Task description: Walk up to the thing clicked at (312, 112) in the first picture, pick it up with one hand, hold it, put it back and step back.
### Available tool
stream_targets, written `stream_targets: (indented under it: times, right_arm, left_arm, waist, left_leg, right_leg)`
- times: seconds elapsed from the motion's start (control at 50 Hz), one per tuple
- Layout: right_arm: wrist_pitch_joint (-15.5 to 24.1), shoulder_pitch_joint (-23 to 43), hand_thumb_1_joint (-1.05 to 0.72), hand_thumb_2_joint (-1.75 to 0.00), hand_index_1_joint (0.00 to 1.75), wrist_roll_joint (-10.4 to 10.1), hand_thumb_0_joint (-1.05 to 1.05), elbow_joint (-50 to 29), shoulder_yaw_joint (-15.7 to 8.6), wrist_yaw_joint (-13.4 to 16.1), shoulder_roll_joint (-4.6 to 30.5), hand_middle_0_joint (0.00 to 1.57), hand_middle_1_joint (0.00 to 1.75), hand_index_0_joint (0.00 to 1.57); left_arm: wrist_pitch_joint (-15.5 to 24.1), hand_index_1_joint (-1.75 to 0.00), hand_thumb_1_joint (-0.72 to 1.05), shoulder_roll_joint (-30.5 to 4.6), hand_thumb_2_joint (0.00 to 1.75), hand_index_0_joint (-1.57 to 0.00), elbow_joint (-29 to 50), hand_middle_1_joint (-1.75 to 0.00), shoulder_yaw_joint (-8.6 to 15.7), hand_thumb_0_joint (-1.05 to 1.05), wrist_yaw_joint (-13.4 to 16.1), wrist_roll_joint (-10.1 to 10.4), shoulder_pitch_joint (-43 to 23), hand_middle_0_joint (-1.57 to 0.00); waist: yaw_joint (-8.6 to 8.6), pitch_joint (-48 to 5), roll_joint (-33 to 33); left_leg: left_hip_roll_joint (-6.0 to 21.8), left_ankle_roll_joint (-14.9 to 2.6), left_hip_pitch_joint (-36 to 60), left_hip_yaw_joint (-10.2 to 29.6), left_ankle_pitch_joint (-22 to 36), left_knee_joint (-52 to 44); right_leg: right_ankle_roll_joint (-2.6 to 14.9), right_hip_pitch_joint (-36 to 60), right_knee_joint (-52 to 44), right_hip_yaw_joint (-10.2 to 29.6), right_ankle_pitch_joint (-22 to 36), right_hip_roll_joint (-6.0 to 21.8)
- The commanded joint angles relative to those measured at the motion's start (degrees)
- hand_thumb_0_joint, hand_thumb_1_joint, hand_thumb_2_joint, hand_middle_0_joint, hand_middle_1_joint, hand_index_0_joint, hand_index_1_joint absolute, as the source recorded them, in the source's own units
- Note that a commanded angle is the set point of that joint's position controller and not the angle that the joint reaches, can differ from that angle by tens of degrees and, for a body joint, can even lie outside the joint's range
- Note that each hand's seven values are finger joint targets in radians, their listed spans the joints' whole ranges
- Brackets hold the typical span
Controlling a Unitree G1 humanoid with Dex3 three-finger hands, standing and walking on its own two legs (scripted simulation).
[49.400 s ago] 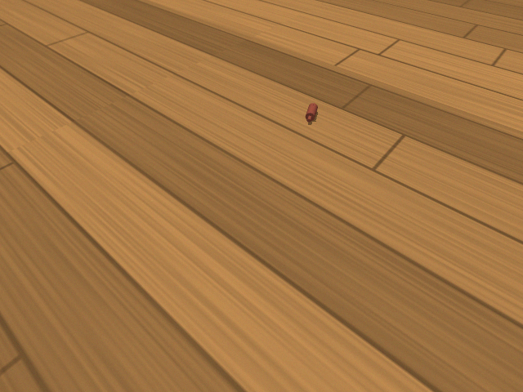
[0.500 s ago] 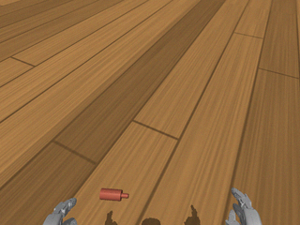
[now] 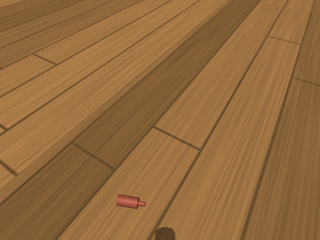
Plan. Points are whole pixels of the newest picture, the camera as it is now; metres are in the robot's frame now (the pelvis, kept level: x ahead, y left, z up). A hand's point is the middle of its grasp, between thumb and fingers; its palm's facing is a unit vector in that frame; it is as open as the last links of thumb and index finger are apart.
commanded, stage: stand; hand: left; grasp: from above
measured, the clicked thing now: (131, 201) +0.48 +0.19 -0.73
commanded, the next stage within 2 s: none
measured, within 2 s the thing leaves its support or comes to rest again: neither
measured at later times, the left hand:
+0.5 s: hand out of the picture +0.05 +0.24 -0.14, palm faces +0.03 -0.94 -0.35, open 7.3 cm
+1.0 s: hand out of the picture +0.07 +0.23 -0.14, palm faces +0.02 -0.94 -0.34, open 7.3 cm
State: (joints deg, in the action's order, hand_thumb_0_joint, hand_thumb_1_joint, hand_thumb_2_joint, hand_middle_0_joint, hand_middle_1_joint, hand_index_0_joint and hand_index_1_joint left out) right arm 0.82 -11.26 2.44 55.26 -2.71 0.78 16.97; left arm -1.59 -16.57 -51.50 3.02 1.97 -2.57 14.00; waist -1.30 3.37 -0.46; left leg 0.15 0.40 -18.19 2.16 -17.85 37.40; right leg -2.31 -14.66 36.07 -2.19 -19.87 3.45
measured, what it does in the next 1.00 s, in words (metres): stands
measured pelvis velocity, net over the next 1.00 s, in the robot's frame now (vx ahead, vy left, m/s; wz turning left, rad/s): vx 0.01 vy -0.01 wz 0.01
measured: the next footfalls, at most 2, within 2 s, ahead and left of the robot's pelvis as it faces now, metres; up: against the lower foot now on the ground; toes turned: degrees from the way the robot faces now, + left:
none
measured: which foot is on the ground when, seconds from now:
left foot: down 0.00-1.00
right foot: down 0.00-1.00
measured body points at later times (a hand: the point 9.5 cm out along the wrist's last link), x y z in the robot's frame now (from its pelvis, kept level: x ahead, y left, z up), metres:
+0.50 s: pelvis +0.00 -0.01 +0.02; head +0.01 -0.01 +0.47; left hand +0.05 +0.29 -0.12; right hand +0.08 -0.29 -0.12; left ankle +0.02 +0.12 -0.72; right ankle -0.01 -0.15 -0.72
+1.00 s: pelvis +0.01 -0.01 +0.02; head +0.02 -0.02 +0.47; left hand +0.07 +0.28 -0.11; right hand +0.08 -0.30 -0.12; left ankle +0.02 +0.13 -0.72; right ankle -0.01 -0.15 -0.72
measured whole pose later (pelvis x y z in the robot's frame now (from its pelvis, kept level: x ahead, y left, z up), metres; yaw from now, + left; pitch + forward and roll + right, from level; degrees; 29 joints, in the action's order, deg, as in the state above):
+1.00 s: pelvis +0.01 -0.01 +0.02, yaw +1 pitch -3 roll +0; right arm 0.2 -6.6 0.7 65.5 -0.7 0.8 18.6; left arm 0.1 -17.7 -65.9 1.8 0.9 -1.4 5.9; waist -0.5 4.4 -1.0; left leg 0.9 1.5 -7.7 2.8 -10.2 20.9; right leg -1.6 -4.0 19.5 -3.4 -12.3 2.5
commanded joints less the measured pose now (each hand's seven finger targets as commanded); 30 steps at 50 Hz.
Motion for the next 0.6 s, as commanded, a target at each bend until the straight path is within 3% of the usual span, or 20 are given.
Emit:
stream_targets:
  times: [0.0, 0.1, 0.16, 0.38, 0.52, 0.58]
  right_arm:
    - [1.0, 2.88, -0.9, -0.9, 0.3, -0.42, 0.0, -2.31, -2.15, 0.97, 9.55, 0.2, 0.3, 0.2]
    - [0.34, 3.81, -0.9, -0.9, 0.3, -0.75, 0.0, 0.65, -1.82, 1.07, 10.38, 0.2, 0.3, 0.2]
    - [0.04, 4.21, -0.9, -0.9, 0.3, -0.97, 0.0, 1.99, -1.66, 0.98, 10.22, 0.2, 0.3, 0.2]
    - [0.2, 5.34, -0.9, -0.9, 0.3, -1.3, 0.0, 4.69, -1.0, 0.92, 10.49, 0.2, 0.3, 0.2]
    - [0.01, 5.62, -0.9, -0.9, 0.3, -1.3, 0.0, 5.9, -0.55, 0.79, 11.18, 0.2, 0.3, 0.2]
    - [0.17, 6.2, -0.9, -0.9, 0.3, -1.28, 0.0, 6.01, -0.48, 0.73, 11.39, 0.2, 0.3, 0.2]
  left_arm:
    - [2.37, -0.3, 0.9, -9.83, 0.9, -0.2, 0.32, -0.3, 2.0, 0.0, 0.8, 0.56, -2.73, -0.2]
    - [2.02, -0.3, 0.9, -10.08, 0.9, -0.2, -4.21, -0.3, 1.48, 0.0, 0.67, 0.51, -3.53, -0.2]
    - [2.08, -0.3, 0.9, -10.36, 0.9, -0.2, -6.69, -0.3, 1.16, 0.0, 0.62, 0.4, -3.23, -0.2]
    - [2.48, -0.3, 0.9, -11.6, 0.9, -0.2, -10.08, -0.3, 1.01, 0.0, 0.54, 0.81, -5.95, -0.2]
    - [2.44, -0.3, 0.9, -12.06, 0.9, -0.2, -10.93, -0.3, 0.83, 0.0, 0.18, 0.95, -7.43, -0.2]
    - [2.42, -0.3, 0.9, -12.41, 0.9, -0.2, -11.19, -0.3, 0.92, 0.0, 0.1, 1.01, -7.83, -0.2]
  waist:
    - [0.46, -5.21, -0.21]
    - [0.46, -2.24, -1.5]
    - [0.39, -0.61, -0.59]
    - [0.44, -2.22, 0.69]
    - [0.54, -1.1, -0.29]
    - [0.42, -1.83, -0.26]
  left_leg:
    - [3.82, -2.94, 6.25, 4.74, 12.59, -9.8]
    - [4.62, -2.48, 5.27, 6.03, 5.53, -15.61]
    - [4.57, -2.03, 6.1, 5.94, 4.51, -16.81]
    - [5.29, -1.69, 9.81, 5.15, 14.03, -17.69]
    - [5.15, -1.3, 8.41, 4.92, 10.32, -19.23]
    - [5.46, -1.32, 8.79, 5.1, 11.44, -19.51]
  right_leg:
    - [3.25, 3.32, -10.67, 3.97, 11.85, 2.71]
    - [2.63, 5.81, -13.86, 2.97, 7.89, 2.28]
    - [2.59, 5.57, -15.63, 3.14, 6.41, 2.5]
    - [2.48, 8.68, -18.27, 3.33, 12.01, 3.75]
    - [2.37, 9.39, -19.63, 3.38, 10.45, 3.63]
    - [2.51, 9.8, -19.5, 3.38, 10.73, 3.8]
